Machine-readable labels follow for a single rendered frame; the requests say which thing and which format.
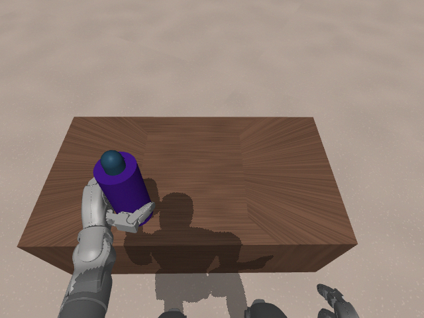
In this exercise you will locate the bottle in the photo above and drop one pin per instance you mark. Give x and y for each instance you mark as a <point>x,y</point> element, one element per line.
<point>119,177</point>

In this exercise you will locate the left robot arm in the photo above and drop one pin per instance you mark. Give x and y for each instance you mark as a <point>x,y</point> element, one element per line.
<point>89,289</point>

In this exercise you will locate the right robot hand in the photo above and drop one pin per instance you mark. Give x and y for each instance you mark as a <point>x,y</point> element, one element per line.
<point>336,300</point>

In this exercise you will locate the left robot hand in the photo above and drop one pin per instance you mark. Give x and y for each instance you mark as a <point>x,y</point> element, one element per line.
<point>96,210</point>

